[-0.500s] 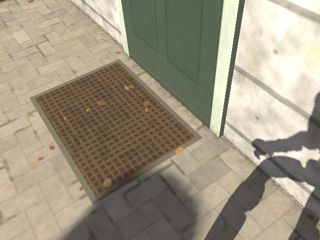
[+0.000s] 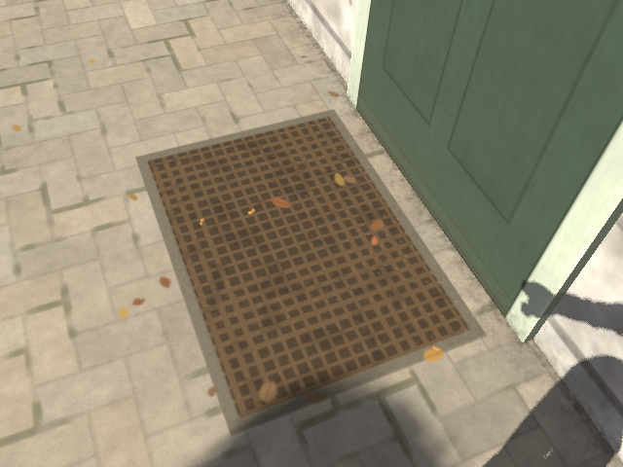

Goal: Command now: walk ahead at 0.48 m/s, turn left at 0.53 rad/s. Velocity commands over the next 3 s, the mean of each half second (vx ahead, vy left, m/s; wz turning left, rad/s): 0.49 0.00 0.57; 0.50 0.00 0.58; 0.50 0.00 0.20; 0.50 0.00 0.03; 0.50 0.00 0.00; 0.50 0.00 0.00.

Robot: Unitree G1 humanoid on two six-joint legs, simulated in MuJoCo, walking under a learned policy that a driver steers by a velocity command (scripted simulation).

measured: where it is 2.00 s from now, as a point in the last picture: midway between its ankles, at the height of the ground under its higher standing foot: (106, 260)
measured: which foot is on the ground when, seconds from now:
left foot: down 0.00-0.26, up 0.28-0.74, down 0.76-1.00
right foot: up 0.00-0.22, down 0.24-0.78, up 0.80-1.00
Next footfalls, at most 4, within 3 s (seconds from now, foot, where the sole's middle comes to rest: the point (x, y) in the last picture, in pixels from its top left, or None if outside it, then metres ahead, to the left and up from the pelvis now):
0.24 right None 0.34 -0.11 -0.78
0.76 left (186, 444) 0.52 0.24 -0.78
1.28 right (201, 300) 0.87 0.24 -0.78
1.78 left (53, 274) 0.95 0.61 -0.78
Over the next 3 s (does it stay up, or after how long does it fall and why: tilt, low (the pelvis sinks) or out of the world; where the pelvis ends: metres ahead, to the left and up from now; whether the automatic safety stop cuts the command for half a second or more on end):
stays up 1.39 0.86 -0.01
